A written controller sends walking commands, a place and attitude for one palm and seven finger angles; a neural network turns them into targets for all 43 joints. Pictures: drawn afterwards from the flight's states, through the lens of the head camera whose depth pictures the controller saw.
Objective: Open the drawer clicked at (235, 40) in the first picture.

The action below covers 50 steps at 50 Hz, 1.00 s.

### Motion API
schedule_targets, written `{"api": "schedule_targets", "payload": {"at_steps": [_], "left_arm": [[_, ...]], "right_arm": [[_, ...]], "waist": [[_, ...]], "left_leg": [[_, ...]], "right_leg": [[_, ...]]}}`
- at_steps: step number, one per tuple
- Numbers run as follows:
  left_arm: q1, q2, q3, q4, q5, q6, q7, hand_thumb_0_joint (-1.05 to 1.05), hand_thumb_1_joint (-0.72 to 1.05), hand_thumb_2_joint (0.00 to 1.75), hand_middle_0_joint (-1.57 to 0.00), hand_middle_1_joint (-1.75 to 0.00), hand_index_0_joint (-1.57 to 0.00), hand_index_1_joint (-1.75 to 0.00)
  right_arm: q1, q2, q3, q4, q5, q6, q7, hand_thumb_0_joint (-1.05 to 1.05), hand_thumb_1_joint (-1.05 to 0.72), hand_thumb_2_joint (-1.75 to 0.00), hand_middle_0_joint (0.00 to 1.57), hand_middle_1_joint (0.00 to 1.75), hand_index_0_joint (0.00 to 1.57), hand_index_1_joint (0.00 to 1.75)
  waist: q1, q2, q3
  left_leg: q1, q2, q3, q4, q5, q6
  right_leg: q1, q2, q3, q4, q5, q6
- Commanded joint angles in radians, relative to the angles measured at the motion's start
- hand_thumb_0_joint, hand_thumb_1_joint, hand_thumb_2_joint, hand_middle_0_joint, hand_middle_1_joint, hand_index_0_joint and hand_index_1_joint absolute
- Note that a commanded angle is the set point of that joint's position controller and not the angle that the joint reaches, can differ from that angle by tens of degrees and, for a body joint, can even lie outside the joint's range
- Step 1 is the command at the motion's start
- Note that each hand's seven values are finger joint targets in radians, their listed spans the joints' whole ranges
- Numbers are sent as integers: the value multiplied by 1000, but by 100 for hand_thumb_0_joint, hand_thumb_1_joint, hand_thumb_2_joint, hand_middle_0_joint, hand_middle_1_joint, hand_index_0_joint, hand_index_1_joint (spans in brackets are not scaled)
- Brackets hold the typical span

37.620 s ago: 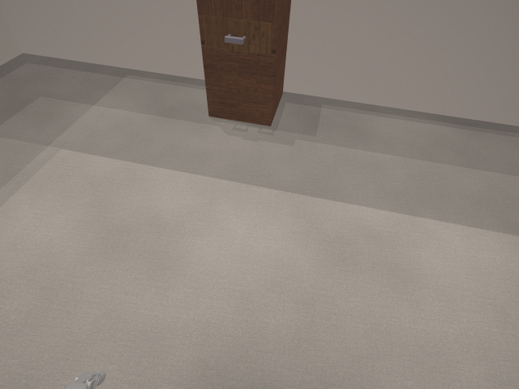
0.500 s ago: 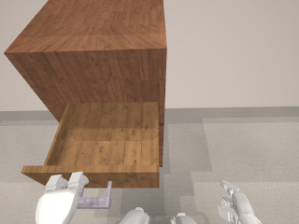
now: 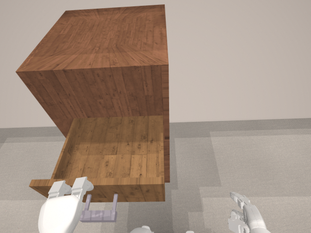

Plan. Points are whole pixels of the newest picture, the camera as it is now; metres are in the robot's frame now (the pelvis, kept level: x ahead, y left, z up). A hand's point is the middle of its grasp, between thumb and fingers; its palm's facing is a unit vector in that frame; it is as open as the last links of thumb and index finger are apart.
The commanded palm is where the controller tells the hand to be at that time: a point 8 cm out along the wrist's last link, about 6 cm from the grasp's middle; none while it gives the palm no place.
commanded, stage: lift the hand off the handle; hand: left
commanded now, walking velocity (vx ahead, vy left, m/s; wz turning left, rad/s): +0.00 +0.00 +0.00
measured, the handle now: (100, 207) +0.22 +0.21 -0.13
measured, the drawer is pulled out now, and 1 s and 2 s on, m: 0.25 0.25 0.25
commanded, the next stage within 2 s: draw the hand back to the body in 0.68 s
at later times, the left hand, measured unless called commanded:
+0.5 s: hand (70, 213) +0.17 +0.22 +0.02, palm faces -0.01 -0.11 -0.99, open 13.8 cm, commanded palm +0.15 +0.22 +0.07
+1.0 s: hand (52, 203) +0.18 +0.25 +0.06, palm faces +0.06 -0.08 -0.99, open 13.8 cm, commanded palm +0.15 +0.24 +0.11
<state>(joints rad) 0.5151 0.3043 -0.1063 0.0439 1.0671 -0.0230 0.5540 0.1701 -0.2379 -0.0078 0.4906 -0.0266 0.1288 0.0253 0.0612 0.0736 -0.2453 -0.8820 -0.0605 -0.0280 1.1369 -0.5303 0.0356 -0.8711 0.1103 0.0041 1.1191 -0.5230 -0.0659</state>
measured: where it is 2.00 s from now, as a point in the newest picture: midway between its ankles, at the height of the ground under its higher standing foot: outside the picture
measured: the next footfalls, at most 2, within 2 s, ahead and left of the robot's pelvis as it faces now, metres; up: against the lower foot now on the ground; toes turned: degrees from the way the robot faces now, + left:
none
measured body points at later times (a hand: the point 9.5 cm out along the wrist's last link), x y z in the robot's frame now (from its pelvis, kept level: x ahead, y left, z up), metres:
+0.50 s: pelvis +0.01 +0.00 +0.02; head +0.03 -0.04 +0.47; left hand +0.16 +0.22 +0.07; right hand +0.21 -0.23 -0.07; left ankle +0.01 +0.10 -0.65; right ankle +0.01 -0.08 -0.65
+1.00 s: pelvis +0.01 +0.01 +0.03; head +0.03 -0.03 +0.48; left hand +0.17 +0.25 +0.11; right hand +0.22 -0.22 -0.06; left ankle +0.01 +0.10 -0.65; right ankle +0.01 -0.08 -0.65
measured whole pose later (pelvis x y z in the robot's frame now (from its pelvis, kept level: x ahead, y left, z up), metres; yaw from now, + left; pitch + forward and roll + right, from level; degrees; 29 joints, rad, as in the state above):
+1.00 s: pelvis +0.01 +0.01 +0.03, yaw +0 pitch +11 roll -1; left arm 0.60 0.38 -0.03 -0.14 1.01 -0.05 0.49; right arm 0.18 -0.26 -0.02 0.48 -0.01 0.13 0.03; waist 0.07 0.09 -0.21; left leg -0.68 -0.06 -0.03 0.98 -0.49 0.04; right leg -0.67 0.11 0.02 0.95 -0.47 -0.06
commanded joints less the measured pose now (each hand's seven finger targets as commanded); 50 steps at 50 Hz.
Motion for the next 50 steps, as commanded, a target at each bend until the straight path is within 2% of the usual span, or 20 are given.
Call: {"api": "schedule_targets", "payload": {"at_steps": [1,2,7,10,16,20,21,25,26,28,30,33,35,36,37,42,43,45,46,50], "left_arm": [[23,147,89,-154,-8,-7,27,0,-50,30,-30,-120,-30,-120],[12,160,104,-156,1,-12,29,0,-50,30,-30,-120,-30,-120],[1,162,107,-227,16,-30,40,0,-50,30,-30,-120,-30,-120],[38,154,108,-237,-1,-25,37,0,-50,30,-30,-120,-30,-120],[43,140,95,-227,-21,-9,16,0,-50,30,-30,-120,-30,-120],[38,169,108,-244,-23,-2,2,0,-50,30,-30,-120,-30,-120],[24,162,98,-249,-26,-4,0,0,-50,30,-30,-120,-30,-120],[64,172,110,-282,-20,-10,-4,0,-50,30,-30,-120,-30,-120],[77,170,110,-273,-26,-10,-5,0,-50,30,-30,-120,-30,-120],[44,159,94,-282,-26,-7,-11,0,-50,30,-30,-120,-30,-120],[65,184,132,-259,-30,-7,-12,0,-50,30,-30,-120,-30,-120],[46,149,96,-249,-29,-13,-21,0,-50,30,-30,-120,-30,-120],[59,172,123,-263,-34,-17,-24,0,-50,30,-30,-120,-30,-120],[87,168,123,-249,-39,-21,-25,0,-50,30,-30,-120,-30,-120],[57,183,131,-262,-35,-26,-26,0,-50,30,-30,-120,-30,-120],[54,241,185,-365,-31,-51,-11,0,-50,30,-30,-120,-30,-120],[40,238,179,-383,-34,-51,-9,0,-50,30,-30,-120,-30,-120],[49,249,202,-385,-40,-41,-7,0,-50,30,-30,-120,-30,-120],[67,213,170,-377,-51,-34,-13,0,-50,30,-30,-120,-30,-120],[110,217,185,-343,-86,6,-55,0,-50,30,-30,-120,-30,-120]], "right_arm": [[-119,-102,-38,-177,6,-52,-9,0,-90,-90,20,30,20,30],[-116,-103,-37,-175,1,-50,-7,0,-90,-90,20,30,20,30],[-116,-102,-44,-182,-7,-54,2,0,-90,-90,20,30,20,30],[-110,-101,-46,-188,-6,-57,3,0,-90,-90,20,30,20,30],[-113,-102,-51,-192,7,-53,0,0,-90,-90,20,30,20,30],[-112,-104,-45,-193,9,-50,-1,0,-90,-90,20,30,20,30],[-117,-104,-45,-192,13,-49,-5,0,-90,-90,20,30,20,30],[-112,-101,-42,-196,8,-54,5,0,-90,-90,20,30,20,30],[-112,-99,-43,-194,14,-53,4,0,-90,-90,20,30,20,30],[-115,-100,-44,-195,12,-52,6,0,-90,-90,20,30,20,30],[-111,-102,-42,-191,11,-53,5,0,-90,-90,20,30,20,30],[-118,-103,-46,-191,14,-51,6,0,-90,-90,20,30,20,30],[-111,-105,-46,-192,11,-54,9,0,-90,-90,20,30,20,30],[-110,-102,-48,-194,16,-53,4,0,-90,-90,20,30,20,30],[-114,-106,-46,-193,10,-51,5,0,-90,-90,20,30,20,30],[-115,-106,-47,-198,3,-51,4,0,-90,-90,20,30,20,30],[-118,-107,-48,-194,4,-49,3,0,-90,-90,20,30,20,30],[-116,-109,-46,-189,3,-50,4,0,-90,-90,20,30,20,30],[-121,-105,-49,-189,10,-53,4,0,-90,-90,20,30,20,30],[-125,-109,-46,-187,24,-49,8,0,-90,-90,20,30,20,30]], "waist": [[-8,-86,-67],[-9,-103,-75],[1,-11,-93],[-1,-38,-107],[-6,-81,-68],[0,-100,-78],[-7,-76,-51],[10,-52,-85],[6,-44,-53],[-7,-67,-35],[2,-96,-44],[-9,-73,-2],[3,-69,-52],[4,-80,-30],[-1,-101,-55],[16,-9,-97],[8,2,-81],[7,-2,-75],[1,3,-45],[7,-75,-46]], "left_leg": [[139,20,-3,-180,180,24],[145,21,-2,-180,176,22],[204,24,0,-187,195,16],[208,21,2,-187,205,18],[206,18,0,-211,210,25],[228,16,4,-229,224,25],[230,16,3,-234,223,28],[276,18,7,-245,266,22],[269,17,4,-253,260,23],[270,20,4,-254,245,25],[260,18,5,-257,239,23],[256,19,3,-262,219,25],[272,19,7,-263,233,23],[259,17,6,-261,234,27],[262,18,7,-257,232,26],[323,16,6,-259,280,21],[327,16,4,-262,282,23],[338,20,-3,-269,288,19],[336,23,-6,-278,285,23],[335,28,-11,-313,297,23]], "right_leg": [[136,-54,53,-256,213,9],[125,-54,58,-257,198,11],[95,-51,54,-253,167,-3],[124,-51,57,-260,192,1],[176,-55,63,-290,245,9],[204,-59,83,-311,264,14],[208,-61,76,-319,276,13],[221,-60,80,-319,307,7],[229,-57,70,-323,308,6],[216,-59,71,-338,286,12],[233,-60,87,-343,293,14],[210,-60,78,-350,268,13],[228,-62,83,-344,276,12],[242,-60,80,-347,295,12],[235,-64,88,-348,290,16],[230,-59,91,-337,303,1],[230,-59,78,-339,302,1],[220,-54,81,-342,294,-1],[230,-54,56,-347,299,2],[287,-56,63,-372,335,14]]}}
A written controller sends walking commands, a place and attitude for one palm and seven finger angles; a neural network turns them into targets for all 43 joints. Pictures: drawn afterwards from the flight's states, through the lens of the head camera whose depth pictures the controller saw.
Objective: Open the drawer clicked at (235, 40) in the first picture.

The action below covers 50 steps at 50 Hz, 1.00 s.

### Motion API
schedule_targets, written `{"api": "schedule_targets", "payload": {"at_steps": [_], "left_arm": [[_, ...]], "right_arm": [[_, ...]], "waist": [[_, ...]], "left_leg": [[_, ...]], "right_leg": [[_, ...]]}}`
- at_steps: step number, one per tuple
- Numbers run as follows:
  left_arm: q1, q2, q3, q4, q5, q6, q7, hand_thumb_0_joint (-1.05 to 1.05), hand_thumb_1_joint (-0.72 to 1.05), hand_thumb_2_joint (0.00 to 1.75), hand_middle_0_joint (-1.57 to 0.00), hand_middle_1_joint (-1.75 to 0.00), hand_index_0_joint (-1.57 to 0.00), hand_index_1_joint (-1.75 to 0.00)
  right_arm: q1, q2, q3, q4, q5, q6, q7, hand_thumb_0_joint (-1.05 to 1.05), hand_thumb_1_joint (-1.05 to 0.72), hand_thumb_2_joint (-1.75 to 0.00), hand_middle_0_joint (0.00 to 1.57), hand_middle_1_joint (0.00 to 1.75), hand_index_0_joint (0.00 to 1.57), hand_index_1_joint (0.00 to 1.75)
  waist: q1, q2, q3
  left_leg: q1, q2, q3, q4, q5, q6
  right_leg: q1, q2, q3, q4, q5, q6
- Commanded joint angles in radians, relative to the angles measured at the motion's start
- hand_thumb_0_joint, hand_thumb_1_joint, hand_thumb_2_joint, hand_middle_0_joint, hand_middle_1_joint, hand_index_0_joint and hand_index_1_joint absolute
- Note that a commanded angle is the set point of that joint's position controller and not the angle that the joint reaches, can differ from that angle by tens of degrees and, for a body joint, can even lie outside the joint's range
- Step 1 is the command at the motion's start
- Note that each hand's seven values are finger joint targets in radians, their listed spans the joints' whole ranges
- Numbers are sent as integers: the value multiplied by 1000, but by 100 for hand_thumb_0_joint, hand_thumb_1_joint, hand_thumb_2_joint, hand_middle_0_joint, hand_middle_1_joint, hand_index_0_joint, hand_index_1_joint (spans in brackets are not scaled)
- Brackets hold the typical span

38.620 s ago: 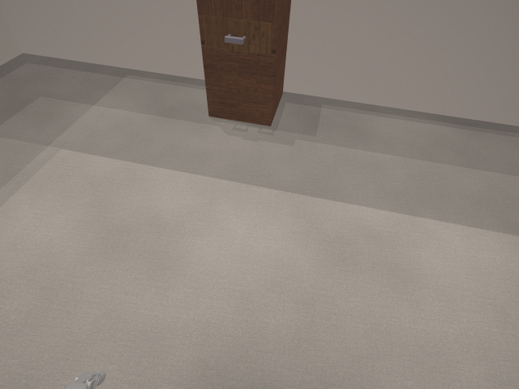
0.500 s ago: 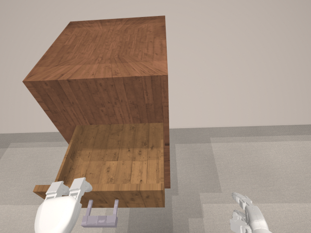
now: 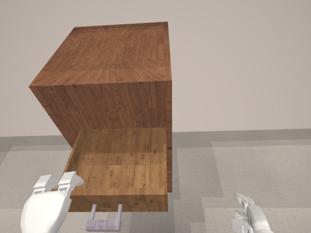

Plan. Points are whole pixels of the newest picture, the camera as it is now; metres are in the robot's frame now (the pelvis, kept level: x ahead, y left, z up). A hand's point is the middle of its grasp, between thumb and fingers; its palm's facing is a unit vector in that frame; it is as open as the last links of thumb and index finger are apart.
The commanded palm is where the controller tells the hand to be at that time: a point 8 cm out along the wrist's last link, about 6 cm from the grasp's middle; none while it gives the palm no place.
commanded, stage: draw the hand back to the body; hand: left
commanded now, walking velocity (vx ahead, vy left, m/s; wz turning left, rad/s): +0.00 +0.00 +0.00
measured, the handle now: (105, 216) +0.20 +0.20 -0.16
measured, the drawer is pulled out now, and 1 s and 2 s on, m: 0.25 0.25 0.25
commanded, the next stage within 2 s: step back with the hand held close in 1.38 s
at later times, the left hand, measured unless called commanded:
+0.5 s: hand (48, 196) +0.17 +0.24 +0.10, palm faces +0.27 -0.74 -0.61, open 13.7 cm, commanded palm +0.14 +0.27 +0.15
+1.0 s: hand (23, 165) +0.19 +0.25 +0.19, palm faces +0.38 -0.83 -0.41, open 10.2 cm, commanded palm +0.14 +0.30 +0.22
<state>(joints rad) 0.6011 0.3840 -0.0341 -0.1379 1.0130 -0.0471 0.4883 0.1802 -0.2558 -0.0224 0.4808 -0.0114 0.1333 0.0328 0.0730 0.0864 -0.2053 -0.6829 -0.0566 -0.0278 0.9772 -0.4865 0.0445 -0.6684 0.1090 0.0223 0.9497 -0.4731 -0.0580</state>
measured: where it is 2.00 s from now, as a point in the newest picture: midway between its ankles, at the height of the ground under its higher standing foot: outside the picture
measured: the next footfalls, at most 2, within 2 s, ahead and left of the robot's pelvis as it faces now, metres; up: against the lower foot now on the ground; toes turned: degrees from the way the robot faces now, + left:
none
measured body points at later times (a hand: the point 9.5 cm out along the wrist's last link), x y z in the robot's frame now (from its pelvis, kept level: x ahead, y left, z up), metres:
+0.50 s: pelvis +0.01 +0.02 +0.03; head +0.00 -0.01 +0.48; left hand +0.15 +0.28 +0.13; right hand +0.22 -0.18 -0.04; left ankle +0.00 +0.09 -0.68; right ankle +0.00 -0.09 -0.68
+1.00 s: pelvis +0.03 +0.01 +0.05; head +0.02 -0.01 +0.50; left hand +0.16 +0.29 +0.22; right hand +0.23 -0.20 -0.02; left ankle +0.00 +0.09 -0.68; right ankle +0.00 -0.09 -0.68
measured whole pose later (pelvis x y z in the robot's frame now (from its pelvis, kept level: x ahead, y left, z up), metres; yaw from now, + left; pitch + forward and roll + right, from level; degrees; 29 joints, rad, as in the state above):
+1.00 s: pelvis +0.03 +0.01 +0.05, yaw +4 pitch +0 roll -1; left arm 0.61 0.35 0.23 -0.51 -0.07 -0.05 0.12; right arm 0.20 -0.22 0.03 0.59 0.04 -0.10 -0.07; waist 0.04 0.06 -0.04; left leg -0.20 -0.08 -0.09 0.53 -0.31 0.06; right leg -0.15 0.06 0.00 0.46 -0.31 -0.04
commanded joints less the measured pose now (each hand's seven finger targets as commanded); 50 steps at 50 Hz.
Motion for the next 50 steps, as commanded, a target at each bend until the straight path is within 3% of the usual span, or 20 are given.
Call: {"api": "schedule_targets", "payload": {"at_steps": [1,5,6,7,10,11,13,19,20,21,22,23,24,27,29,31,36,38,42,50], "left_arm": [[37,106,75,-175,-46,37,-6,0,-50,30,-30,-120,-30,-120],[45,150,90,-234,-64,50,-63,0,-50,30,-30,-120,-30,-120],[43,142,76,-251,-69,47,-77,0,-50,30,-30,-120,-30,-120],[11,189,114,-273,-57,37,-81,0,-50,30,-30,-120,-30,-120],[2,240,166,-353,-41,14,-82,0,-50,30,-30,-120,-30,-120],[6,213,147,-334,-41,12,-83,0,-50,30,-30,-120,-30,-120],[-1,218,166,-368,-44,2,-83,0,-50,30,-30,-120,-30,-120],[23,207,189,-365,-108,44,-128,0,-50,30,-30,-120,-30,-120],[23,-170,59,-337,-837,46,-218,0,-47,32,-30,-118,-30,-118],[-14,-55,101,-429,-893,19,-253,0,-43,33,-29,-115,-29,-115],[-6,-1,160,-416,-892,4,-261,0,-40,34,-29,-113,-29,-113],[6,24,175,-486,-962,-10,-275,0,-36,36,-29,-111,-29,-111],[-5,49,203,-482,-989,-13,-283,0,-32,37,-29,-109,-29,-109],[-78,78,229,-532,-1021,-36,-300,0,-22,42,-28,-102,-28,-102],[-81,111,278,-555,-1038,-39,-308,0,-15,45,-27,-98,-27,-98],[-53,87,276,-546,-1048,-47,-322,0,-8,48,-27,-93,-27,-93],[18,57,303,-533,-1073,-56,-354,0,9,55,-26,-82,-26,-82],[18,56,311,-528,-1079,-59,-360,0,17,58,-25,-77,-25,-77],[-11,92,354,-570,-1084,-71,-360,0,31,64,-24,-68,-24,-68],[-96,147,420,-623,-1084,-83,-344,0,58,76,-22,-50,-22,-50]], "right_arm": [[-139,-86,-34,-184,17,-58,-1,0,-90,-90,20,30,20,30],[-145,-86,-21,-191,21,-64,-2,0,-90,-90,20,30,20,30],[-147,-82,-22,-194,25,-66,-7,0,-90,-90,20,30,20,30],[-146,-85,-17,-192,19,-68,-6,0,-90,-90,20,30,20,30],[-138,-84,-10,-203,8,-72,-5,0,-90,-90,20,30,20,30],[-140,-78,-12,-194,14,-71,-6,0,-90,-90,20,30,20,30],[-135,-81,-17,-200,12,-73,-1,0,-90,-90,20,30,20,30],[-141,-84,-23,-211,35,-72,-2,0,-90,-90,20,30,20,30],[-39,-27,1,-251,70,-133,-29,0,-90,-90,20,30,20,30],[-64,-41,-1,-244,78,-187,-51,0,-90,-90,20,30,20,30],[-53,-45,5,-224,71,-207,-65,0,-90,-90,20,30,20,30],[-53,-49,9,-226,65,-210,-88,0,-90,-90,20,30,20,30],[-70,-53,18,-208,62,-220,-106,0,-90,-90,20,30,20,30],[-56,-55,33,-176,50,-267,-121,0,-90,-90,20,30,20,30],[-66,-55,38,-145,49,-288,-123,0,-90,-90,20,30,20,30],[-57,-42,45,-125,47,-303,-114,0,-90,-90,20,30,20,30],[-75,-42,28,-94,43,-308,-92,0,-90,-90,20,30,20,30],[-92,-47,17,-91,43,-302,-92,0,-90,-90,20,30,20,30],[-114,-51,10,-84,45,-299,-99,0,-90,-90,20,30,20,30],[-125,-52,17,-54,46,-306,-109,0,-90,-90,20,30,20,30]], "waist": [[-7,-87,-59],[2,-104,-63],[-2,-99,-21],[5,-98,-28],[21,-15,-35],[12,-4,18],[12,21,-2],[9,-29,-5],[-79,-80,27],[-59,-86,21],[-48,-45,17],[-45,-104,28],[-39,-85,54],[-44,-63,125],[-38,33,185],[-39,76,194],[-34,23,126],[-37,-48,113],[-35,-68,80],[-34,14,90]], "left_leg": [[138,28,-11,-168,251,16],[173,33,-11,-203,263,18],[173,34,-12,-210,251,22],[186,35,-13,-217,254,19],[245,36,-15,-225,269,14],[239,41,-20,-232,262,11],[263,45,-22,-231,273,7],[257,52,-40,-270,257,5],[424,73,-84,-318,264,18],[439,87,-104,-338,270,15],[458,80,-99,-350,283,13],[432,81,-103,-373,320,4],[424,83,-116,-397,335,-9],[408,73,-102,-440,365,-28],[392,73,-109,-463,370,-40],[416,74,-116,-476,418,-59],[482,80,-101,-482,542,-66],[492,80,-86,-490,514,-52],[515,75,-71,-508,495,-40],[550,66,-66,-525,535,-39]], "right_leg": [[99,-57,38,-212,290,6],[136,-68,41,-246,288,12],[127,-67,38,-259,271,13],[120,-70,43,-266,259,11],[102,-71,41,-275,216,-2],[89,-66,23,-271,201,-5],[84,-64,18,-270,195,-7],[138,-60,1,-290,191,5],[268,-68,-55,-303,192,10],[271,-81,-41,-312,171,20],[268,-78,-41,-325,169,19],[307,-95,-50,-333,203,24],[304,-99,-56,-342,207,23],[337,-114,-61,-391,261,19],[363,-118,-60,-426,266,10],[385,-116,-68,-440,286,6],[458,-110,-75,-475,379,14],[468,-108,-71,-493,393,21],[497,-113,-61,-519,412,27],[527,-117,-56,-546,454,25]]}}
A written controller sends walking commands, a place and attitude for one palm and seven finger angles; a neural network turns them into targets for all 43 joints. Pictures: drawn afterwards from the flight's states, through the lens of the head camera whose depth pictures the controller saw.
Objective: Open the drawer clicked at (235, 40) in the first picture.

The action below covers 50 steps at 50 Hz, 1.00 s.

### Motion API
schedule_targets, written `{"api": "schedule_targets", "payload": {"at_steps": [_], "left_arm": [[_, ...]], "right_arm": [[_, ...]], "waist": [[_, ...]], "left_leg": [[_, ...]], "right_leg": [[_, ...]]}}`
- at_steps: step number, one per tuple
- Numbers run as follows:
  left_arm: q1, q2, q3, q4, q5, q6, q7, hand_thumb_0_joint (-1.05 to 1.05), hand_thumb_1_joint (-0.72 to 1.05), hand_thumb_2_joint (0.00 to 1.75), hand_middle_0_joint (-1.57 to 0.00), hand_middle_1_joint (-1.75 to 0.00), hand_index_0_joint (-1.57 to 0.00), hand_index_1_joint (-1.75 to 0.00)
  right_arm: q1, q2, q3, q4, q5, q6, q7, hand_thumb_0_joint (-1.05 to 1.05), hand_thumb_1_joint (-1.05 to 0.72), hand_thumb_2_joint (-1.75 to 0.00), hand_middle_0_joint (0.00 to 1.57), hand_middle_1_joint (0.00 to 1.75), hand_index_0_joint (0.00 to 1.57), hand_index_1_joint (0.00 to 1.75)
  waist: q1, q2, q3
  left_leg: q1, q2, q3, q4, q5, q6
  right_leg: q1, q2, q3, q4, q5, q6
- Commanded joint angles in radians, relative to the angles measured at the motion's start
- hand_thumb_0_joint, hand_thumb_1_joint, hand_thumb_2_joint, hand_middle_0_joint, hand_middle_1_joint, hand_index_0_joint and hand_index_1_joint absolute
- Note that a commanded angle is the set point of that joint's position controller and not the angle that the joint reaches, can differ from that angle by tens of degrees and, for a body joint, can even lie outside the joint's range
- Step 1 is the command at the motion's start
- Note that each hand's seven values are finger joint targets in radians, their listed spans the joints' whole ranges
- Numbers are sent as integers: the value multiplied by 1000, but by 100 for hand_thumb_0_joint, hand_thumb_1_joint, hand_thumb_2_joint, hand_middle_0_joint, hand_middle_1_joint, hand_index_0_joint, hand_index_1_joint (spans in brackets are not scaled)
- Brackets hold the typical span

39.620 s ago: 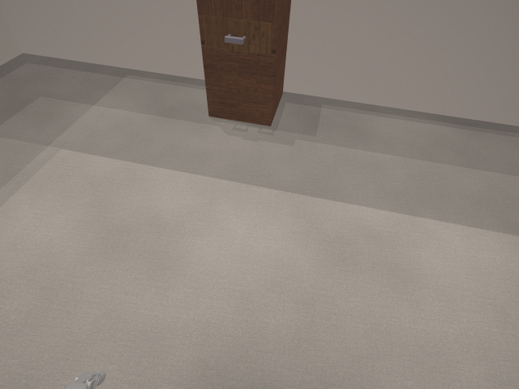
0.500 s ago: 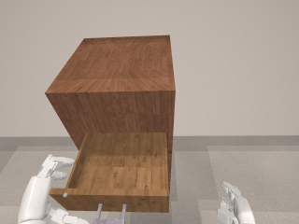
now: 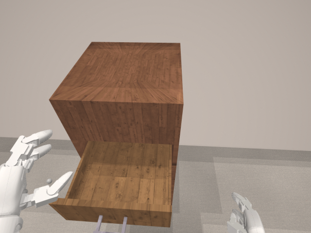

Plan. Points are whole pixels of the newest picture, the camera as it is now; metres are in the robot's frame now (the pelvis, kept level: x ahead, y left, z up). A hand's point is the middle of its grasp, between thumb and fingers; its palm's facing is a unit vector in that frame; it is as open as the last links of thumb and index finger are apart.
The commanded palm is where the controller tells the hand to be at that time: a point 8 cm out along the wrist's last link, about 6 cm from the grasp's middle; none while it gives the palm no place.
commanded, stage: draw the hand back to the body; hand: left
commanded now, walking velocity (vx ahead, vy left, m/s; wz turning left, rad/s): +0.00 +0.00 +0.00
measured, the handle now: (110, 228) +0.19 +0.18 -0.21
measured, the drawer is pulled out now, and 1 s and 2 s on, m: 0.25 0.25 0.25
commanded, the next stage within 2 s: step back with the hand held close in 0.38 s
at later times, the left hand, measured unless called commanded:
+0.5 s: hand (51, 176) +0.18 +0.21 +0.16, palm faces +0.36 -0.84 -0.41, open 7.5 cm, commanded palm +0.13 +0.26 +0.18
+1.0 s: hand (31, 188) +0.15 +0.23 +0.17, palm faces +0.31 -0.80 -0.51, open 7.4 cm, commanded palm +0.08 +0.28 +0.18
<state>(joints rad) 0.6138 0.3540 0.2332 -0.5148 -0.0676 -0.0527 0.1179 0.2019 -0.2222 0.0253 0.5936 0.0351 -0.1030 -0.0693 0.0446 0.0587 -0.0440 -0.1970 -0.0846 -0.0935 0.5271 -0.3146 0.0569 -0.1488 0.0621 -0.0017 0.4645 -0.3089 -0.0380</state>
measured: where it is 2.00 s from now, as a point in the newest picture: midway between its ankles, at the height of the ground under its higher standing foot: outside the picture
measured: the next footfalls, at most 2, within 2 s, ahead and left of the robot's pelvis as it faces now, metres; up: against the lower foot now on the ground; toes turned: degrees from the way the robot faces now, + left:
left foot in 1.90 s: -0.09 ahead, +0.12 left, +0.00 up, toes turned +3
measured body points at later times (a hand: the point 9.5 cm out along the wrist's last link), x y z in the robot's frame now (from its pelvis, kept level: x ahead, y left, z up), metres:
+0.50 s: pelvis +0.00 -0.02 +0.00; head -0.02 -0.04 +0.45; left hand +0.15 +0.26 +0.18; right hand +0.19 -0.24 -0.08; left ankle -0.03 +0.08 -0.74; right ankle -0.04 -0.10 -0.74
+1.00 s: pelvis -0.04 -0.01 +0.00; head -0.01 +0.01 +0.45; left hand +0.13 +0.27 +0.20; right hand +0.15 -0.24 -0.08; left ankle -0.03 +0.08 -0.74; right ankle -0.04 -0.10 -0.74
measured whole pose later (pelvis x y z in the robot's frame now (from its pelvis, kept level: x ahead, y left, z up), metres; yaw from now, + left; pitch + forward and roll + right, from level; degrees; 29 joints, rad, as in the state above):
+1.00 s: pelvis -0.04 -0.01 +0.00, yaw +1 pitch +3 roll -1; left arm 0.66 0.45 0.39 -0.66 -0.05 -0.15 0.14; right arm 0.13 -0.21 -0.02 0.57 0.03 0.02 -0.08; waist -0.01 0.00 0.00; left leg -0.34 -0.08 -0.11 0.53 -0.23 0.04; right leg -0.29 0.06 -0.03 0.46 -0.23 -0.04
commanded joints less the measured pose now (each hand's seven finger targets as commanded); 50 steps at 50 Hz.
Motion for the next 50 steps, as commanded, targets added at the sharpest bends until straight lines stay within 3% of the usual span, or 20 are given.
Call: {"api": "schedule_targets", "payload": {"at_steps": [1,4,6,8,9,12,15,19,22,24,25,26,27,28,31,36,38,39,44,50], "left_arm": [[-100,173,161,-221,-5,-77,28,0,62,78,-22,-48,-22,-48],[-135,184,185,-220,-13,-80,24,0,73,82,-21,-41,-21,-41],[-97,140,159,-140,-14,-76,15,0,80,86,-21,-37,-21,-37],[-93,132,153,-133,-18,-73,6,0,87,88,-20,-32,-20,-32],[-96,127,151,-133,-19,-74,1,0,90,90,-20,-30,-20,-30],[-96,135,145,-160,-24,-78,-3,0,90,90,-20,-30,-20,-30],[-128,170,160,-226,-21,-87,2,0,90,90,-20,-30,-20,-30],[-125,193,189,-242,-18,-88,10,0,90,90,-20,-30,-20,-30],[-97,156,162,-196,-21,-81,11,0,90,90,-20,-30,-20,-30],[-103,157,167,-180,-18,-82,8,0,90,90,-20,-30,-20,-30],[-283,322,332,-330,-10,-134,24,0,90,90,-20,-30,-20,-30],[-181,224,274,-183,2,-144,14,0,90,90,-20,-30,-20,-30],[-124,176,229,-151,2,-139,7,0,90,90,-20,-30,-20,-30],[-75,146,206,-115,9,-140,2,0,90,90,-20,-30,-20,-30],[13,131,196,-153,12,-162,-7,0,90,90,-20,-30,-20,-30],[70,183,237,-269,10,-166,9,0,90,90,-20,-30,-20,-30],[66,209,256,-325,8,-167,21,0,90,90,-20,-30,-20,-30],[41,242,271,-367,9,-168,29,0,90,90,-20,-30,-20,-30],[57,237,273,-369,9,-155,43,0,90,90,-20,-30,-20,-30],[75,196,255,-287,13,-148,41,0,90,90,-20,-30,-20,-30]], "right_arm": [[-148,-86,-32,-161,-4,-66,-6,0,-90,-90,20,30,20,30],[-165,-91,-33,-157,-4,-62,-5,0,-90,-90,20,30,20,30],[-159,-85,-36,-147,-4,-53,0,0,-90,-90,20,30,20,30],[-166,-91,-41,-151,-4,-43,4,0,-90,-90,20,30,20,30],[-181,-91,-43,-151,-5,-42,5,0,-90,-90,20,30,20,30],[-183,-83,-42,-167,0,-34,5,0,-90,-90,20,30,20,30],[-183,-82,-35,-174,1,-41,-1,0,-90,-90,20,30,20,30],[-189,-86,-33,-164,-7,-47,-6,0,-90,-90,20,30,20,30],[-184,-77,-35,-158,-1,-43,-9,0,-90,-90,20,30,20,30],[-191,-82,-38,-149,-5,-40,-7,0,-90,-90,20,30,20,30],[-147,-117,-49,-192,-1,-26,-4,0,-90,-90,20,30,20,30],[-143,-102,-49,-149,-11,-11,1,0,-90,-90,20,30,20,30],[-169,-96,-56,-159,-4,-4,4,0,-90,-90,20,30,20,30],[-165,-102,-57,-154,-9,12,9,0,-90,-90,20,30,20,30],[-165,-113,-70,-160,-9,33,18,0,-90,-90,20,30,20,30],[-171,-117,-86,-180,-4,67,9,0,-90,-90,20,30,20,30],[-168,-121,-89,-188,-5,71,0,0,-90,-90,20,30,20,30],[-172,-128,-87,-193,-4,71,-6,0,-90,-90,20,30,20,30],[-167,-124,-89,-190,-8,74,-17,0,-90,-90,20,30,20,30],[-172,-117,-89,-185,-14,72,-14,0,-90,-90,20,30,20,30]], "waist": [[-2,26,-56],[1,30,-21],[-1,-32,-1],[1,-45,-14],[1,-13,-1],[-1,-60,-32],[-1,31,-64],[6,35,-64],[-3,-11,-42],[0,21,-23],[-29,4,104],[-38,-45,98],[-37,-82,87],[-38,-107,69],[-41,-51,-45],[-49,-60,-161],[-51,-45,-168],[-52,0,-173],[-51,38,-151],[-52,3,-95]], "left_leg": [[60,93,1,-79,351,-49],[56,86,8,-84,334,-44],[50,92,7,-88,326,-42],[52,90,13,-89,333,-37],[54,84,17,-91,335,-37],[51,89,18,-93,314,-32],[70,88,21,-93,303,-36],[76,78,24,-93,311,-35],[71,86,25,-89,310,-32],[77,77,31,-89,315,-31],[-27,95,-46,-60,266,-12],[-31,94,-54,-43,234,-12],[-20,96,-57,-33,236,-14],[-26,92,-50,-18,247,-8],[-19,94,-37,-13,323,-6],[-37,114,-42,-18,387,-8],[-63,124,-54,-16,419,-10],[-63,134,-60,-28,446,-10],[-134,168,-109,-74,459,-3],[-270,193,-151,-136,274,8]], "right_leg": [[-1,-67,-36,-66,284,6],[-4,-64,-28,-92,295,6],[-15,-64,-37,-86,286,11],[-2,-67,-34,-90,306,15],[-2,-65,-28,-103,319,13],[21,-76,-23,-94,309,20],[28,-80,-12,-97,290,16],[28,-73,-12,-121,310,15],[23,-79,-14,-108,318,21],[9,-74,-12,-132,330,20],[-66,-130,89,-180,353,23],[-80,-145,72,-186,304,15],[-83,-156,94,-190,304,13],[-77,-156,75,-190,314,22],[-19,-163,46,-140,374,26],[36,-151,28,-85,390,36],[49,-149,25,-65,411,30],[44,-145,27,-53,413,30],[62,-104,9,-8,355,35],[64,-84,18,22,215,30]]}}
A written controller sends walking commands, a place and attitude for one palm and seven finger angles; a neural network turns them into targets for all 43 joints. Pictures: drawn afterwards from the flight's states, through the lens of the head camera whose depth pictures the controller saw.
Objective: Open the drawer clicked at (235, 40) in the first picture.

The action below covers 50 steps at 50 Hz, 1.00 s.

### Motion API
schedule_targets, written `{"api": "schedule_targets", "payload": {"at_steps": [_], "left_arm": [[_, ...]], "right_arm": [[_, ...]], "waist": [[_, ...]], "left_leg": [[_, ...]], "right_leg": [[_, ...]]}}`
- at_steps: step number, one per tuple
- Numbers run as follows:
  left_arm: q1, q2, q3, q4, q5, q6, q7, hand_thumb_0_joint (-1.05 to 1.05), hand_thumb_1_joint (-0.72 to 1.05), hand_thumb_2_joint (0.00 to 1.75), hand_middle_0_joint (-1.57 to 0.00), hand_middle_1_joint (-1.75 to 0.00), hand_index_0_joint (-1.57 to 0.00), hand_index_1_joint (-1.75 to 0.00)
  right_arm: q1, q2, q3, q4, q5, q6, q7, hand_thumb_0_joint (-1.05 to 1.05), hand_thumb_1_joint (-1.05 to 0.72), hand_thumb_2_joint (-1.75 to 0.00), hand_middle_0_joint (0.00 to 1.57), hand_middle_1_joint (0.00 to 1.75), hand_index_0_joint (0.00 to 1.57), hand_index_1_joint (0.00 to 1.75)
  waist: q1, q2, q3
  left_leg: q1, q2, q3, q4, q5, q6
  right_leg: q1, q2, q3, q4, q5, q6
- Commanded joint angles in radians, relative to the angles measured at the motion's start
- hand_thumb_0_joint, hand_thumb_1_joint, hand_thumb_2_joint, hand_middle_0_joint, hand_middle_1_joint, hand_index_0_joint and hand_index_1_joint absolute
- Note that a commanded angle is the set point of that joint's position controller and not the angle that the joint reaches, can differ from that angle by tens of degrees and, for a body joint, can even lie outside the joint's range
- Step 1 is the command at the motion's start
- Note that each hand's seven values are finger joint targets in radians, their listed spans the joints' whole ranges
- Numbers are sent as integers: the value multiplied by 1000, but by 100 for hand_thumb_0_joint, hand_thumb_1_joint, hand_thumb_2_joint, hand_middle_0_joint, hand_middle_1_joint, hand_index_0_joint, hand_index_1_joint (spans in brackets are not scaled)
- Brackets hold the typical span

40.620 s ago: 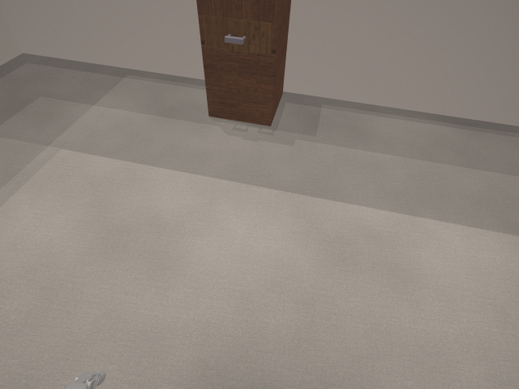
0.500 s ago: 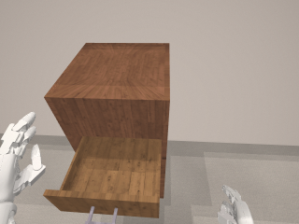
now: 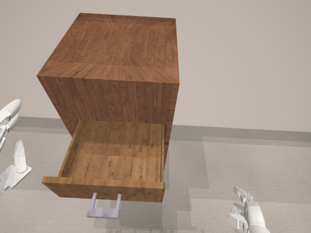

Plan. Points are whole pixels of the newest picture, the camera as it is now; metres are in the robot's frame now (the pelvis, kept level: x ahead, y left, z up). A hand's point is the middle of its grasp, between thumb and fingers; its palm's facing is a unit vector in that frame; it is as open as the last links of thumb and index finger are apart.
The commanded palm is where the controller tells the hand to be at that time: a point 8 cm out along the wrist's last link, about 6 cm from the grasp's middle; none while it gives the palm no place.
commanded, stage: step back with the hand held close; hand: left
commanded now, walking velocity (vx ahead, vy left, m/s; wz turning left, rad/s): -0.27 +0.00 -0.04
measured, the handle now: (105, 204) +0.23 +0.18 -0.21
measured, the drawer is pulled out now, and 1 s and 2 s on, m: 0.25 0.25 0.25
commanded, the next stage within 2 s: stop stepping back and stand still in 1.34 s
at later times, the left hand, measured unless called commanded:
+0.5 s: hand (13, 189) +0.16 +0.24 +0.17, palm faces +0.33 -0.82 -0.47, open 7.4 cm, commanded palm +0.09 +0.28 +0.18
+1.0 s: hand out of the picture +0.11 +0.24 +0.15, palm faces +0.36 -0.80 -0.48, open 7.4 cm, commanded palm +0.03 +0.28 +0.18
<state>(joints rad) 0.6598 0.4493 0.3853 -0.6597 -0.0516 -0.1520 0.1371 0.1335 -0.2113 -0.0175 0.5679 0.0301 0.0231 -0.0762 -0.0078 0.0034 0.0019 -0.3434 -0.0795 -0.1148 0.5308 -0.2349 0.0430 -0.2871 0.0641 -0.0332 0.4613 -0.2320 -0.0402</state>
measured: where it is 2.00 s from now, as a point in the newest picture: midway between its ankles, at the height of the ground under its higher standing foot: outside the picture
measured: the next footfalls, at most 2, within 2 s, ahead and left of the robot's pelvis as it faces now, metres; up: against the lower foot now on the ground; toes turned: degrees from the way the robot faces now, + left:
left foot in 0.90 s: -0.05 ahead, +0.13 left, +0.00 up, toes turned +2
left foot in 1.40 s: -0.13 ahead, +0.04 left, +0.00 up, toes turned +8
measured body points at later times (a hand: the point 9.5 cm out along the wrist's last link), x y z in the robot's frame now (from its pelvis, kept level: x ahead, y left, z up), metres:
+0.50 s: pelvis -0.04 +0.00 -0.01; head -0.01 +0.03 +0.44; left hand +0.14 +0.28 +0.19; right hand +0.13 -0.24 -0.08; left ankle +0.02 +0.09 -0.74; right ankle +0.00 -0.09 -0.74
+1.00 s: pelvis -0.08 -0.01 -0.01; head -0.04 +0.03 +0.44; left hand +0.09 +0.28 +0.18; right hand +0.11 -0.25 -0.09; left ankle -0.09 +0.12 -0.74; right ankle -0.03 -0.10 -0.73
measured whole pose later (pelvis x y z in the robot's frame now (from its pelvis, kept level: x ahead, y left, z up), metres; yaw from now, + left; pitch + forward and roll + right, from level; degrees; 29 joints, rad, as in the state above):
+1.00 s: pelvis -0.08 -0.01 -0.01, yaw +4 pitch +4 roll +0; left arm 0.63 0.46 0.41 -0.68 -0.03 -0.18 0.16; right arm 0.16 -0.18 -0.04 0.61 0.00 -0.02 -0.07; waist -0.03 -0.09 0.00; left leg -0.38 0.00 -0.03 0.62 -0.31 -0.02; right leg -0.47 0.01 -0.03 0.66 -0.27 0.00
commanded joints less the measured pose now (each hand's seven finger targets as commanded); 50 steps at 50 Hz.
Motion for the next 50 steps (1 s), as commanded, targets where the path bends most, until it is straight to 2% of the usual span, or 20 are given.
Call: {"api": "schedule_targets", "payload": {"at_steps": [1,8,16,19,22,30,33,34,36,38,39,40,42,43,44,45,46,47,49,50], "left_arm": [[15,98,97,-151,0,-52,21,0,90,90,-20,-30,-20,-30],[-10,106,105,-204,21,-64,33,0,90,90,-20,-30,-20,-30],[-47,132,104,-257,11,-92,50,0,90,90,-20,-30,-20,-30],[-36,138,115,-225,6,-95,50,0,90,90,-20,-30,-20,-30],[-37,138,129,-207,12,-98,43,0,90,90,-20,-30,-20,-30],[-13,123,148,-230,19,-101,19,0,90,90,-20,-30,-20,-30],[-18,124,155,-224,29,-104,18,0,90,90,-20,-30,-20,-30],[-34,151,175,-219,32,-103,23,0,90,90,-20,-30,-20,-30],[-50,129,122,-215,13,-110,34,0,90,90,-20,-30,-20,-30],[-50,126,107,-199,14,-108,48,0,90,90,-20,-30,-20,-30],[-55,146,140,-184,17,-107,54,0,90,90,-20,-30,-20,-30],[-29,128,128,-159,21,-101,55,0,90,90,-20,-30,-20,-30],[1,125,121,-162,20,-95,56,0,90,90,-20,-30,-20,-30],[2,120,108,-175,15,-91,55,0,90,90,-20,-30,-20,-30],[-33,126,96,-220,17,-94,51,0,90,90,-20,-30,-20,-30],[-61,128,96,-250,26,-99,47,0,90,90,-20,-30,-20,-30],[-83,134,95,-286,31,-104,44,0,90,90,-20,-30,-20,-30],[-53,137,104,-289,13,-117,38,0,90,90,-20,-30,-20,-30],[-18,145,154,-292,10,-94,36,0,90,90,-20,-30,-20,-30],[-28,128,141,-322,4,-85,34,0,90,90,-20,-30,-20,-30]], "right_arm": [[-107,-133,-47,-165,-8,-58,-6,0,-90,-90,20,30,20,30],[-88,-134,-38,-187,-18,-76,-9,0,-90,-90,20,30,20,30],[-52,-128,-37,-155,-16,-101,-5,0,-90,-90,20,30,20,30],[-61,-133,-41,-138,-14,-104,-7,0,-90,-90,20,30,20,30],[-88,-129,-38,-149,-10,-102,-9,0,-90,-90,20,30,20,30],[-81,-144,-50,-168,-25,-111,2,0,-90,-90,20,30,20,30],[-67,-142,-52,-172,-17,-102,10,0,-90,-90,20,30,20,30],[-61,-142,-60,-169,-18,-99,9,0,-90,-90,20,30,20,30],[-30,-122,-66,-136,-16,-90,20,0,-90,-90,20,30,20,30],[-57,-105,-62,-120,-26,-75,16,0,-90,-90,20,30,20,30],[-66,-99,-56,-117,-33,-71,13,0,-90,-90,20,30,20,30],[-67,-76,-40,-119,-35,-61,8,0,-90,-90,20,30,20,30],[-68,-76,-21,-113,-35,-38,-5,0,-90,-90,20,30,20,30],[-60,-84,-20,-104,-29,-34,-12,0,-90,-90,20,30,20,30],[-77,-107,-34,-103,-28,-42,-16,0,-90,-90,20,30,20,30],[-76,-111,-44,-109,-32,-53,-12,0,-90,-90,20,30,20,30],[-50,-96,-53,-114,-29,-83,-1,0,-90,-90,20,30,20,30],[-33,-118,-71,-104,-18,-111,8,0,-90,-90,20,30,20,30],[-64,-107,-69,-117,-42,-127,6,0,-90,-90,20,30,20,30],[-66,-103,-63,-113,-47,-130,8,0,-90,-90,20,30,20,30]], "waist": [[0,71,-125],[-6,69,-110],[-17,68,-123],[-15,96,-113],[-1,152,-122],[3,106,-173],[-5,23,-161],[-8,-26,-153],[-18,-163,-152],[-20,-159,-151],[-21,-125,-151],[-16,-96,-128],[-23,-19,-123],[-33,41,-122],[-32,151,-117],[-24,250,-130],[-24,207,-178],[-11,144,-213],[3,239,-224],[-1,221,-198]], "left_leg": [[-162,195,-137,-151,135,25],[-340,187,-151,-151,-184,43],[-170,123,-85,4,-114,5],[-174,151,-117,-48,-38,9],[-354,236,-190,-188,-28,49],[-500,277,-206,-183,-150,88],[-561,197,-127,-71,-343,62],[-500,147,-91,17,-365,38],[-213,38,24,338,-240,-36],[-98,45,34,587,-253,-43],[-104,53,31,560,-262,-42],[-97,81,37,454,-255,-41],[-71,71,90,94,-161,-44],[-61,74,92,-108,-36,-44],[-74,157,31,-226,165,-27],[-86,298,-115,-185,395,27],[-8,360,-111,-110,546,52],[27,360,-48,-90,521,49],[-82,368,-87,-108,479,61],[-68,376,-84,-93,564,62]], "right_leg": [[205,-85,50,39,106,31],[254,-98,105,43,22,25],[51,-182,177,-84,-52,-21],[58,-141,131,-54,-13,-6],[249,-55,74,130,57,37],[357,-42,106,238,58,38],[343,-123,205,140,43,16],[248,-176,290,32,-15,-12],[-65,-382,433,-214,-210,-108],[-197,-444,399,-270,-173,-160],[-188,-421,365,-249,-77,-158],[-147,-373,261,-197,45,-133],[-42,-240,113,-94,208,-53],[27,-189,77,-21,257,-20],[87,-135,46,99,296,17],[61,-79,27,210,189,50],[-11,-76,58,264,11,58],[-6,-76,73,264,-77,67],[37,-67,53,310,-94,54],[27,-60,53,303,-79,53]]}}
